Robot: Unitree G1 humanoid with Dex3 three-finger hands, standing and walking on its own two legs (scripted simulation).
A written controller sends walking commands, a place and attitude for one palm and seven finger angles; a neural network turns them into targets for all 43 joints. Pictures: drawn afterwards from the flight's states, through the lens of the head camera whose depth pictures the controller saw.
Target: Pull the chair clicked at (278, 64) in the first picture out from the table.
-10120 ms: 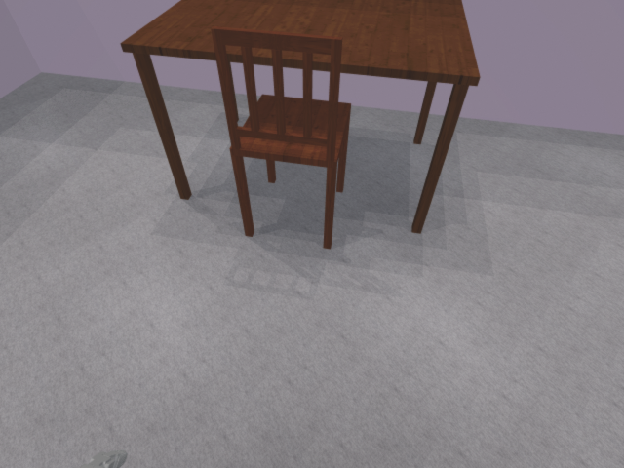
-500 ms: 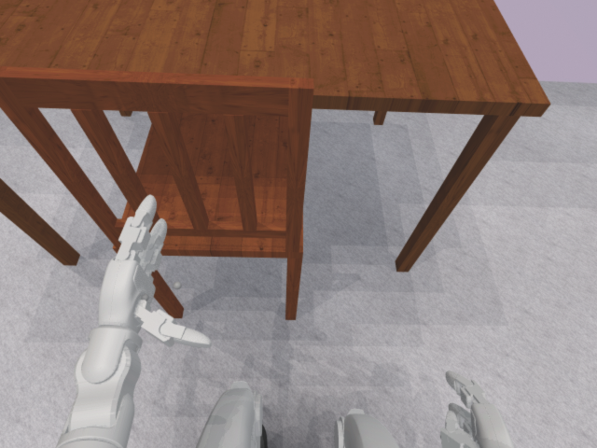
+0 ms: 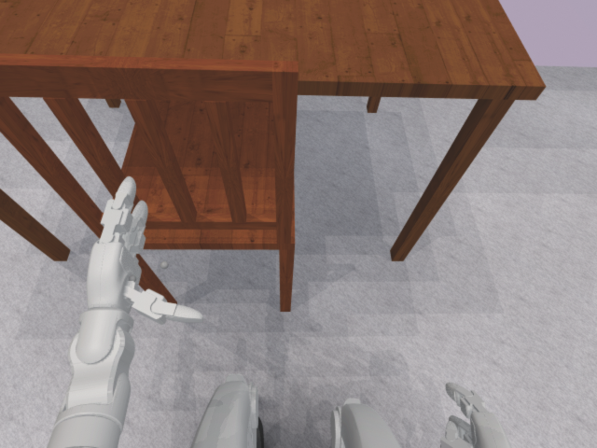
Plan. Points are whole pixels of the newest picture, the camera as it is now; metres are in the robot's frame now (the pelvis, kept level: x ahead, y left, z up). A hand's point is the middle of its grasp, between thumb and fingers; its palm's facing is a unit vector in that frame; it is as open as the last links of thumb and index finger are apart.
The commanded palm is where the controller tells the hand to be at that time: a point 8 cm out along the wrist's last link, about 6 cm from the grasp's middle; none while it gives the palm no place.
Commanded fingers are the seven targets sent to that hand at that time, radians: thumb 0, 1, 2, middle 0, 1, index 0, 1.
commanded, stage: aim the fingers beside a spindle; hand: left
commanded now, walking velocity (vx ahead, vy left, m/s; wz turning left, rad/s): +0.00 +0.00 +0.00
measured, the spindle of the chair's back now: (169, 169) +0.49 +0.21 +0.03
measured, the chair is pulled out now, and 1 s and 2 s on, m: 0.00 0.00 0.00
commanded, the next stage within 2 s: none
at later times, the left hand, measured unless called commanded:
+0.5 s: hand (151, 273) +0.33 +0.20 +0.02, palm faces +0.05 -1.00 -0.02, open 16.9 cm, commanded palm +0.31 +0.23 +0.02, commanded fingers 0.00 -0.50 0.30 -0.06 -0.08 -0.06 -0.08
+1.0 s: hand (178, 288) +0.32 +0.17 +0.01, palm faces +0.00 -1.00 +0.03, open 16.9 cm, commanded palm +0.31 +0.23 +0.03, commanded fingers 0.00 -0.50 0.30 -0.06 -0.08 -0.06 -0.08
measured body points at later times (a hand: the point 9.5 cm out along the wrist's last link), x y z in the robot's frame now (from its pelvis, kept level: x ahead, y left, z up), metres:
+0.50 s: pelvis +0.00 +0.00 +0.00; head +0.10 +0.01 +0.44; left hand +0.32 +0.25 +0.03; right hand +0.16 -0.25 -0.10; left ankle +0.06 +0.11 -0.62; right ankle -0.01 -0.11 -0.62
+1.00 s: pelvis +0.00 +0.01 +0.00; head +0.10 +0.03 +0.44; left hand +0.31 +0.22 +0.01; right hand +0.15 -0.24 -0.10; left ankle +0.06 +0.11 -0.62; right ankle -0.01 -0.11 -0.62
